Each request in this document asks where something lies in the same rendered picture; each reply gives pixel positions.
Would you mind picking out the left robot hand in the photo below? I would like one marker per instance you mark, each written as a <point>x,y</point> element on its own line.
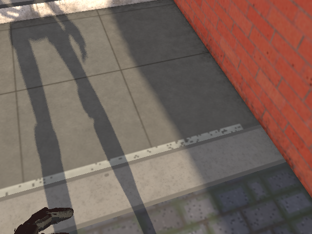
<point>43,219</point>

